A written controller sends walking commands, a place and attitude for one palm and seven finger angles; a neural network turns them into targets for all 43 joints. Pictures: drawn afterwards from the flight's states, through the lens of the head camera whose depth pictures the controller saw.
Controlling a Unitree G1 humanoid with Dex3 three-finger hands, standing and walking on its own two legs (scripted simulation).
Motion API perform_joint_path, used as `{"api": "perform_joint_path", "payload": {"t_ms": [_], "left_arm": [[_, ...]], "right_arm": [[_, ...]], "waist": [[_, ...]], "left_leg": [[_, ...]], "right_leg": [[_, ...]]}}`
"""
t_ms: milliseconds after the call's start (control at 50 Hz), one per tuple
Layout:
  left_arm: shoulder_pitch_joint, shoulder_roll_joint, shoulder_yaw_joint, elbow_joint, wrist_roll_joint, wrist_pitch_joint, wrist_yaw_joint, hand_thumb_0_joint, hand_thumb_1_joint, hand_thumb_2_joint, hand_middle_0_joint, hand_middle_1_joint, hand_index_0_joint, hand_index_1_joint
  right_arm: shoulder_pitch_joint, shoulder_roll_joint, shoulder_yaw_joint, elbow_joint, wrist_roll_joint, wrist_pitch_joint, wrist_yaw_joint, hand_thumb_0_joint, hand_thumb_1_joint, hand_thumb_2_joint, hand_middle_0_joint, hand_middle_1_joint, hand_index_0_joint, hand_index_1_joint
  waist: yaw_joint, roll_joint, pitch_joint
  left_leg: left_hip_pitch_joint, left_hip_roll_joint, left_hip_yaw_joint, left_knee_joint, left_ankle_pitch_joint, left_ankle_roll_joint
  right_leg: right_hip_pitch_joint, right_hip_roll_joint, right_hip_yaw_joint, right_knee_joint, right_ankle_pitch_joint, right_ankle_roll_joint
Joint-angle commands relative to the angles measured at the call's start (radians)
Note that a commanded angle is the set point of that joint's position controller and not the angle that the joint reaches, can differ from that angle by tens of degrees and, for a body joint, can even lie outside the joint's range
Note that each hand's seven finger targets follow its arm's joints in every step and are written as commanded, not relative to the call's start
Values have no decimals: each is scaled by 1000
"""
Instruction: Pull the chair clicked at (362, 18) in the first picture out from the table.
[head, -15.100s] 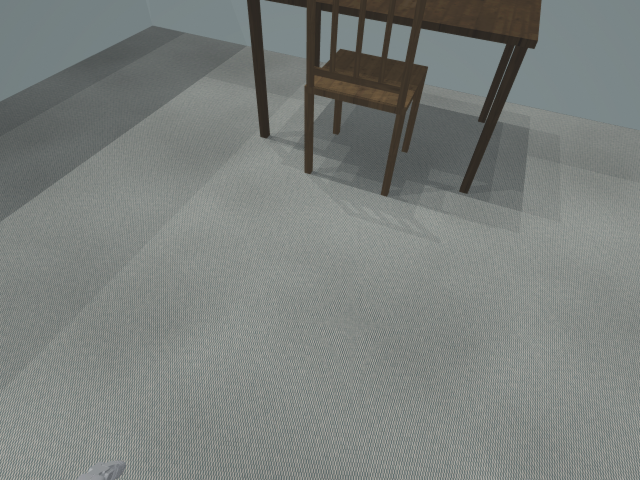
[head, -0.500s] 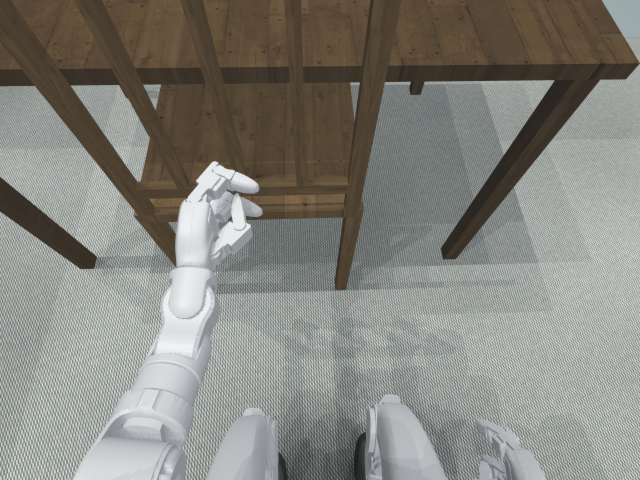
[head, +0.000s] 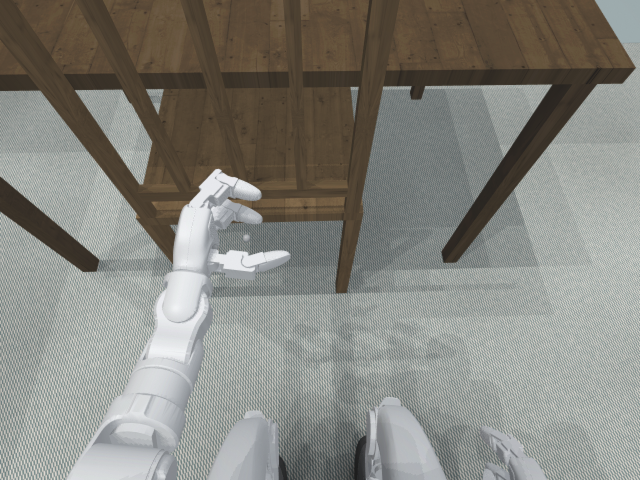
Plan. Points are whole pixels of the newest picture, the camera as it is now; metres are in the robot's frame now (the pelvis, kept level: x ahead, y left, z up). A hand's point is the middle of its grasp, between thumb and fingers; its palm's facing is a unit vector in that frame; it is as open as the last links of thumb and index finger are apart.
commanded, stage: open the thumb and straighten the fingers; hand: left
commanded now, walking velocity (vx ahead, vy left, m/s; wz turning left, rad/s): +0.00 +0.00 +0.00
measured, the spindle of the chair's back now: (223, 114) +0.58 +0.12 +0.05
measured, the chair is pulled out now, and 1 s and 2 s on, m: -0.10 -0.10 -0.10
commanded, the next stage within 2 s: draw the fingers out of the gap in 0.42 s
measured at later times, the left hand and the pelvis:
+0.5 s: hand (245, 229) +0.42 +0.09 +0.01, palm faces -0.09 -0.99 -0.08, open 17.3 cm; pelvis +0.00 +0.00 +0.00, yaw +0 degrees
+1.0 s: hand (231, 280) +0.35 +0.10 +0.01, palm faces -0.10 -0.99 -0.06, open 17.5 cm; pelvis +0.01 +0.01 +0.00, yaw +0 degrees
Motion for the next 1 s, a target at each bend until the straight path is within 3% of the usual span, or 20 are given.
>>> {"api": "perform_joint_path", "payload": {"t_ms": [0,60,100,160,180,260,340,400,440,480,500,560,640,680,740,780,840,900,920,980], "left_arm": [[-345,79,19,-184,-11,-80,1,0,-550,200,-325,-942,-325,-942],[-352,102,42,-180,-21,-74,2,0,-550,200,-250,-725,-250,-725],[-319,110,52,-183,-21,-72,-3,0,-550,200,-200,-580,-200,-580],[-331,121,62,-181,-20,-65,-5,0,-550,200,-125,-363,-125,-363],[-376,130,62,-178,-16,-65,-2,0,-550,200,-100,-290,-100,-290],[-347,108,56,-181,-21,-66,-4,0,-550,200,0,0,0,0],[-324,96,43,-162,-21,-54,-11,0,-550,200,0,0,0,0],[-332,113,53,-181,-16,-56,-6,0,-550,200,0,0,0,0],[-350,115,59,-179,-21,-59,-2,0,-550,200,0,0,0,0],[-349,127,60,-204,-15,-69,0,0,-550,200,0,0,0,0],[-388,133,69,-180,-14,-71,3,0,-550,200,0,0,0,0],[-279,121,73,-165,-20,-69,-8,0,-550,200,0,0,0,0],[-161,81,28,-247,-31,-62,-27,0,-550,200,0,0,0,0],[-131,55,-7,-303,-37,-60,-30,0,-550,200,0,0,0,0],[-83,67,-3,-335,-38,-59,-19,0,-550,200,0,0,0,0],[-85,88,4,-363,-31,-70,-11,0,-550,200,0,0,0,0],[-54,57,-29,-403,-29,-84,-10,0,-550,200,0,0,0,0],[38,69,-27,-457,-33,-86,-23,0,-550,200,0,0,0,0],[73,33,-62,-468,-38,-79,-31,0,-550,200,0,0,0,0],[142,35,-71,-500,-43,-58,-43,0,-550,200,0,0,0,0]], "right_arm": [[67,-135,-54,-94,-6,-37,-5,0,-900,-900,200,300,200,300],[72,-136,-54,-92,-6,-36,-5,0,-900,-900,200,300,200,300],[76,-135,-54,-99,-7,-37,-3,0,-900,-900,200,300,200,300],[77,-134,-55,-97,-6,-35,-3,0,-900,-900,200,300,200,300],[79,-137,-52,-95,-5,-36,-6,0,-900,-900,200,300,200,300],[86,-133,-56,-92,-8,-39,-3,0,-900,-900,200,300,200,300],[90,-137,-56,-91,-5,-32,0,0,-900,-900,200,300,200,300],[91,-138,-55,-94,-5,-31,1,0,-900,-900,200,300,200,300],[91,-136,-56,-89,-6,-31,-1,0,-900,-900,200,300,200,300],[88,-139,-55,-97,-5,-34,-3,0,-900,-900,200,300,200,300],[90,-137,-53,-82,-8,-33,-5,0,-900,-900,200,300,200,300],[82,-137,-52,-100,-6,-32,1,0,-900,-900,200,300,200,300],[74,-133,-58,-126,0,-29,8,0,-900,-900,200,300,200,300],[68,-131,-60,-137,4,-30,9,0,-900,-900,200,300,200,300],[53,-130,-58,-137,5,-28,6,0,-900,-900,200,300,200,300],[42,-130,-54,-138,6,-33,-1,0,-900,-900,200,300,200,300],[21,-125,-53,-142,4,-41,-2,0,-900,-900,200,300,200,300],[12,-123,-54,-157,3,-50,-3,0,-900,-900,200,300,200,300],[2,-119,-54,-163,5,-52,1,0,-900,-900,200,300,200,300],[-10,-121,-55,-178,11,-55,-1,0,-900,-900,200,300,200,300]], "waist": [[-31,6,-439],[-34,-33,-462],[-22,-25,-484],[-28,-48,-470],[-41,-40,-465],[-31,-15,-488],[-39,-38,-459],[-30,-4,-467],[-38,-45,-455],[-31,-8,-472],[-46,-20,-457],[-17,-37,-453],[1,-24,-488],[-3,-3,-475],[-4,-61,-429],[-4,-52,-392],[0,-29,-391],[24,-8,-426],[22,1,-425],[25,-27,-405]], "left_leg": [[208,-39,-67,-149,278,-3],[194,-39,-65,-144,294,-2],[196,-41,-62,-142,325,-1],[168,-41,-56,-140,303,0],[168,-38,-60,-137,303,2],[203,-38,-59,-140,334,-2],[202,-34,-64,-147,335,-4],[217,-34,-66,-151,337,-6],[195,-34,-64,-147,321,-3],[209,-35,-66,-148,332,-5],[202,-35,-65,-141,327,-3],[173,-40,-55,-151,303,-3],[237,-34,-59,-167,367,-8],[271,-30,-68,-172,385,-9],[218,-35,-60,-171,319,-3],[207,-35,-64,-170,294,-2],[225,-36,-68,-164,291,-2],[259,-36,-76,-165,342,-7],[273,-35,-76,-164,353,-8],[253,-36,-77,-162,345,-6]], "right_leg": [[277,55,57,-147,219,-15],[311,56,61,-147,247,-11],[333,57,63,-137,282,-13],[344,56,68,-145,277,-9],[323,58,65,-138,274,-10],[327,57,64,-142,291,-12],[309,59,55,-144,286,-10],[300,59,53,-140,277,-13],[314,60,57,-148,275,-10],[309,59,57,-138,278,-13],[297,59,58,-141,277,-10],[337,59,62,-149,267,-13],[354,58,52,-148,310,-16],[328,60,43,-148,307,-18],[349,57,53,-165,273,-12],[327,56,51,-162,247,-15],[307,52,50,-158,230,-16],[320,51,45,-139,260,-22],[313,50,43,-141,265,-22],[317,49,40,-138,260,-22]]}}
